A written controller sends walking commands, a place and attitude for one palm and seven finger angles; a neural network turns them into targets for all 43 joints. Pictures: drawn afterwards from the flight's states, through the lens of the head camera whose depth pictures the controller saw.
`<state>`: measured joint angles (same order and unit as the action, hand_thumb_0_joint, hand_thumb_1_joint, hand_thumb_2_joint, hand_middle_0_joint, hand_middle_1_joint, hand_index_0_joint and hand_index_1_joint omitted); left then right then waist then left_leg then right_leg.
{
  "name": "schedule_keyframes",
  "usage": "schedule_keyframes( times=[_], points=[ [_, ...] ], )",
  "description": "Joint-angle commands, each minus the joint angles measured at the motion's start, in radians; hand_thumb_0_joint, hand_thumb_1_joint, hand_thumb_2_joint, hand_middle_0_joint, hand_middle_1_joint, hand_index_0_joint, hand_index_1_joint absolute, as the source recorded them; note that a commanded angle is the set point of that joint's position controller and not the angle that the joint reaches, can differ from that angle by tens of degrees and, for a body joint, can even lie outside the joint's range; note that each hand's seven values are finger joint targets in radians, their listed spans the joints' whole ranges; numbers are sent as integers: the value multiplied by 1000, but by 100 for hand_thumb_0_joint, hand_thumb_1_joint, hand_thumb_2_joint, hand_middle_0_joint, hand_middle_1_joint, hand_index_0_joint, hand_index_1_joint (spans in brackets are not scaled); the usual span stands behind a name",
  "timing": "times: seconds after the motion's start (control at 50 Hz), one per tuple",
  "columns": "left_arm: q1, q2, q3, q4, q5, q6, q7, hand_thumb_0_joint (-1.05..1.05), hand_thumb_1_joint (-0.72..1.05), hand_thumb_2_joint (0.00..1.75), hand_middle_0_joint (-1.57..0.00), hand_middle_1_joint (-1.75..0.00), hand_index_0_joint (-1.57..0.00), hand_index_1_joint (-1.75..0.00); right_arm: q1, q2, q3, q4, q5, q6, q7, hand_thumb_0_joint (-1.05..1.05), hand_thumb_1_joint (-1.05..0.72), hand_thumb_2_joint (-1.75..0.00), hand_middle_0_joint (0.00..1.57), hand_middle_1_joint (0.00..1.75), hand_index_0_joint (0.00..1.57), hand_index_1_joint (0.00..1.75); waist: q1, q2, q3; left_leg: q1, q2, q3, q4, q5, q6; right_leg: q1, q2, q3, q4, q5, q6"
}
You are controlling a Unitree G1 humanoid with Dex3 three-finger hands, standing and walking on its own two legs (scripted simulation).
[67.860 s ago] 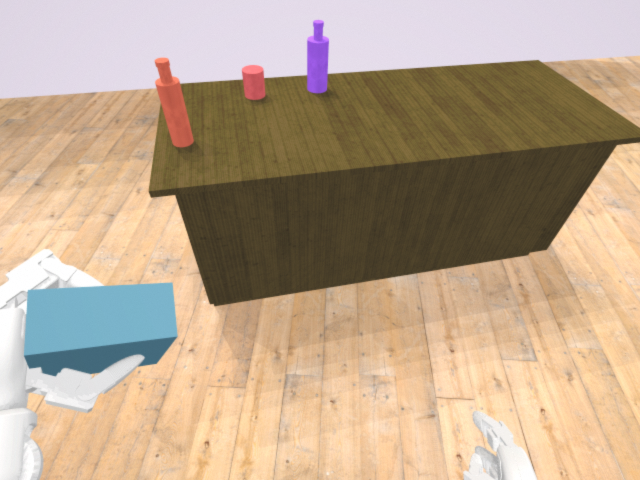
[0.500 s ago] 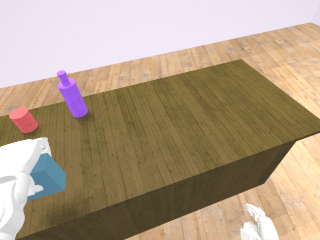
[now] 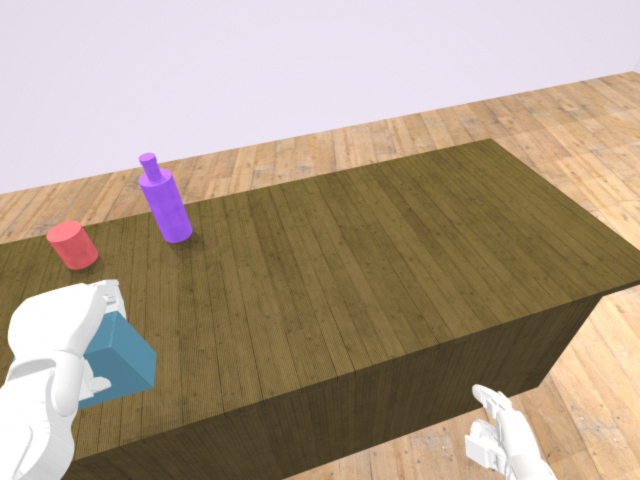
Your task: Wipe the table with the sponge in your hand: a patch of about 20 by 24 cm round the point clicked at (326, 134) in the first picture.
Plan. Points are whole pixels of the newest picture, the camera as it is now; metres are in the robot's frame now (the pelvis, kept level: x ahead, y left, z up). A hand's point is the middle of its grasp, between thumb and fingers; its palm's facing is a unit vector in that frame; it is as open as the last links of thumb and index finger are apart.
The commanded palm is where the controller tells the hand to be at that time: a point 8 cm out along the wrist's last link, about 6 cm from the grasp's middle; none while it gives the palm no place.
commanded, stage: bring the sponge back beside the body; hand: left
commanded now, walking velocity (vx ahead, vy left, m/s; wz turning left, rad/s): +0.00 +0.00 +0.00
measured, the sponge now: (98, 369) +0.20 +0.33 +0.04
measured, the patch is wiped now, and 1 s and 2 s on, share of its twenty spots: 0.95 0.95 0.95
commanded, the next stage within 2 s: step back with the hand held close in 0.86 s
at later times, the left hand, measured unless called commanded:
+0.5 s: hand (116, 358) +0.19 +0.27 +0.11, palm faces +0.10 -0.12 -0.99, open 9.4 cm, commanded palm +0.15 +0.26 +0.17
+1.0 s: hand (133, 371) +0.18 +0.24 +0.10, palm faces +0.08 -0.11 -0.99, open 9.4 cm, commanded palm +0.15 +0.24 +0.17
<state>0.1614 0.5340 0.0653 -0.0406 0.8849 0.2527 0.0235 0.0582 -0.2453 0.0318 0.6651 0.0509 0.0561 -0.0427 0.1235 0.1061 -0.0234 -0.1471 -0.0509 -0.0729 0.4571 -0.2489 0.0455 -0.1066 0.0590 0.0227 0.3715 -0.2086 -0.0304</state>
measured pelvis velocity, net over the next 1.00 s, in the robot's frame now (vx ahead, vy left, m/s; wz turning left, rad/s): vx -0.02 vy -0.04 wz -0.03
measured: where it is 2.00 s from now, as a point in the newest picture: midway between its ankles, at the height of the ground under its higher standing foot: outside the picture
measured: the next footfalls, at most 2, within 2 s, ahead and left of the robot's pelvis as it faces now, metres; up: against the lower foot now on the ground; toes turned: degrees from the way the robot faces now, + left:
none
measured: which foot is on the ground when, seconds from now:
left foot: down 0.00-1.00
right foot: down 0.00-1.00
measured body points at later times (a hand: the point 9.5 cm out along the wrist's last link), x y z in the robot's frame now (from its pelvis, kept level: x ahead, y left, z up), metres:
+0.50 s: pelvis -0.01 -0.02 +0.00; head -0.05 -0.06 +0.45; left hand +0.18 +0.27 +0.16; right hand +0.24 -0.21 -0.07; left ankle +0.00 +0.09 -0.74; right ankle +0.00 -0.11 -0.74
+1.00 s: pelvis -0.02 -0.04 +0.00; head -0.07 -0.08 +0.44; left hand +0.17 +0.25 +0.15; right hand +0.23 -0.24 -0.07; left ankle +0.00 +0.09 -0.74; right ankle +0.00 -0.11 -0.74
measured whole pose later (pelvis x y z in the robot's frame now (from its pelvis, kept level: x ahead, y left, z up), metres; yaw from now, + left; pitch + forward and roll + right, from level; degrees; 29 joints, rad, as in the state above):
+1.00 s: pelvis -0.02 -0.04 +0.00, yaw -2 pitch -6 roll +0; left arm 0.28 0.49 -0.04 -0.27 0.88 0.42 0.00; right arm 0.03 -0.26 0.04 0.67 0.05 0.04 -0.04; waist 0.13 0.12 -0.03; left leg -0.11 -0.01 -0.06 0.45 -0.24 0.00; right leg -0.09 0.10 0.03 0.40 -0.20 -0.08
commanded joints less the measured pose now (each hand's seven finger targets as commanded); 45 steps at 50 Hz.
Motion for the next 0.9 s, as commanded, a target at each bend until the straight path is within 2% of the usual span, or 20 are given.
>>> schedule_keyframes(
  times=[0.0,0.04,0.06,0.14,0.2,0.24,0.26,0.3,0.32,0.34,0.4,0.44,0.46,0.54,0.6,0.64,0.68,0.72,0.84,0.88],
  points=[
    [-174,232,126,-232,11,30,26,0,10,130,-120,-160,-120,-160,-207,-117,-40,-173,-4,-44,-7,0,-90,-90,20,30,20,30,-10,-13,-120,21,23,-25,-75,247,1,44,-5,19,-48,140,-51],
    [-222,258,135,-274,19,34,18,0,10,130,-120,-160,-120,-160,-224,-118,-32,-175,-3,-53,-9,0,-90,-90,20,30,20,30,-3,6,-139,41,22,-34,-74,232,4,42,-4,32,-52,121,-54],
    [-184,217,105,-260,13,36,16,0,10,130,-120,-160,-120,-160,-219,-112,-36,-175,-4,-53,-11,0,-90,-90,20,30,20,30,-13,9,-106,31,24,-25,-79,227,4,34,-3,25,-56,109,-52],
    [-200,250,128,-334,23,39,17,0,10,130,-120,-160,-120,-160,-241,-110,-29,-184,-6,-61,-9,0,-90,-90,20,30,20,30,7,27,-131,45,19,-33,-79,222,6,51,-3,44,-56,107,-56],
    [-141,206,106,-332,15,49,22,0,10,130,-120,-160,-120,-160,-238,-108,-36,-179,-6,-56,-5,0,-90,-90,20,30,20,30,0,-14,-110,35,22,-25,-82,225,3,50,-1,41,-58,111,-53],
    [-157,244,134,-394,25,58,28,0,10,130,-120,-160,-120,-160,-257,-107,-30,-187,-8,-64,-1,0,-90,-90,20,30,20,30,19,22,-156,50,17,-32,-75,242,3,73,-2,59,-48,131,-59],
    [-106,192,100,-361,16,70,29,0,10,130,-120,-160,-120,-160,-252,-101,-32,-182,-7,-62,1,0,-90,-90,20,30,20,30,6,-7,-109,35,22,-26,-78,243,1,56,-1,49,-51,127,-57],
    [-100,176,82,-371,7,91,23,0,10,130,-120,-160,-120,-160,-261,-104,-34,-184,-4,-54,3,0,-90,-90,20,30,20,30,3,-27,-92,31,24,-20,-86,213,1,44,-4,52,-63,102,-51],
    [-116,185,83,-407,6,100,19,0,10,130,-120,-160,-120,-160,-286,-106,-28,-194,-1,-58,4,0,-90,-90,20,30,20,30,5,5,-89,32,26,-29,-91,193,2,40,4,78,-66,77,-59],
    [-142,199,87,-413,20,113,20,0,10,130,-120,-160,-120,-160,-286,-104,-23,-191,-3,-61,4,0,-90,-90,20,30,20,30,17,-1,-119,35,21,-29,-84,205,2,51,-3,63,-55,87,-55],
    [-82,155,53,-428,15,134,17,0,10,130,-120,-160,-120,-160,-286,-99,-29,-190,-4,-56,7,0,-90,-90,20,30,20,30,9,-25,-115,39,21,-16,-79,223,4,52,-4,67,-56,110,-52],
    [-117,171,50,-480,25,148,11,0,10,130,-120,-160,-120,-160,-305,-97,-20,-200,-4,-62,9,0,-90,-90,20,30,20,30,17,-4,-126,46,19,-22,-75,213,5,48,-3,76,-54,95,-53],
    [-68,136,33,-453,14,152,11,0,10,130,-120,-160,-120,-160,-299,-93,-22,-195,-3,-60,10,0,-90,-90,20,30,20,30,6,-29,-83,35,25,-19,-79,202,3,27,1,73,-60,71,-53],
    [-131,190,68,-454,28,168,11,0,10,130,-120,-160,-120,-160,-310,-98,-14,-196,-5,-53,1,0,-90,-90,20,30,20,30,15,-37,-95,33,18,-11,-71,167,5,17,-4,95,-68,29,-50],
    [-102,160,47,-424,20,171,13,0,10,130,-120,-160,-120,-160,-307,-99,-20,-188,-3,-46,-1,0,-90,-90,20,30,20,30,4,-40,-77,33,17,-2,-68,159,3,5,-3,101,-77,20,-48],
    [-150,180,48,-460,32,174,12,0,10,130,-120,-160,-120,-160,-321,-96,-14,-199,-2,-56,-2,0,-90,-90,20,30,20,30,12,-12,-106,46,13,-4,-61,161,5,11,-5,105,-71,17,-50],
    [-106,154,31,-404,22,178,3,0,10,130,-120,-160,-120,-160,-316,-100,-13,-187,-3,-56,-5,0,-90,-90,20,30,20,30,5,-40,-63,36,13,-1,-65,138,4,-15,-6,104,-90,-13,-43],
    [-106,168,40,-445,19,168,0,0,10,130,-120,-160,-120,-160,-322,-99,-18,-199,-4,-63,-7,0,-90,-90,20,30,20,30,3,-30,-78,39,12,1,-63,124,6,-9,-3,128,-92,-37,-46],
    [-114,186,58,-478,38,153,13,0,10,130,-120,-160,-120,-160,-307,-94,-17,-196,-10,-78,-8,0,-90,-90,20,30,20,30,16,-18,-129,51,9,7,-43,179,6,16,-9,111,-67,34,-46],
    [-70,166,53,-413,30,160,17,0,10,130,-120,-160,-120,-160,-301,-99,-19,-183,-9,-74,-7,0,-90,-90,20,30,20,30,11,-52,-81,34,10,9,-49,169,3,-3,-9,111,-78,29,-42]
  ],
)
